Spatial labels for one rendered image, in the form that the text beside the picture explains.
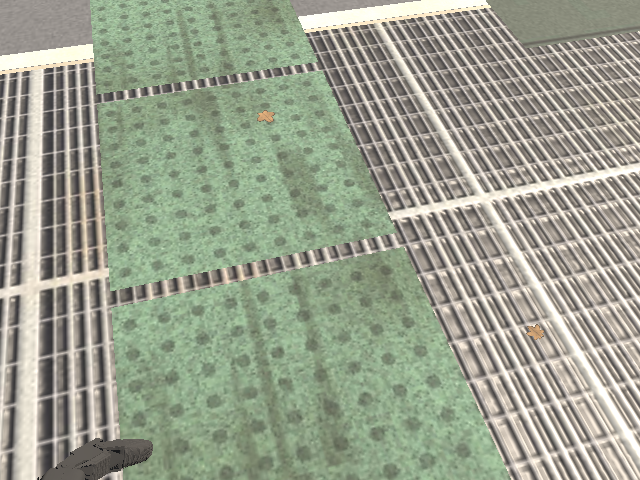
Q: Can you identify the robot left hand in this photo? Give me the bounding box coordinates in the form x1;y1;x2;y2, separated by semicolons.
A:
37;438;153;480

